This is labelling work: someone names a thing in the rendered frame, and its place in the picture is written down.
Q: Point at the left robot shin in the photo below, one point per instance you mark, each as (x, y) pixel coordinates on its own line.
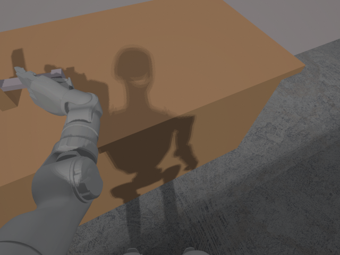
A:
(132, 250)

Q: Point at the counter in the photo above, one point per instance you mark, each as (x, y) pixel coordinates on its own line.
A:
(180, 83)

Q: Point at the robot left upper arm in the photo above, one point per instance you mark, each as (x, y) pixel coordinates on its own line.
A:
(63, 192)

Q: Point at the left robot forearm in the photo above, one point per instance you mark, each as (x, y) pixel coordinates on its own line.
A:
(81, 129)

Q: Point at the robot left hand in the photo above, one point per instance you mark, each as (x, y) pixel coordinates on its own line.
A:
(45, 92)

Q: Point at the tap lever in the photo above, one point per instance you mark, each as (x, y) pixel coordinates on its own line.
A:
(15, 83)

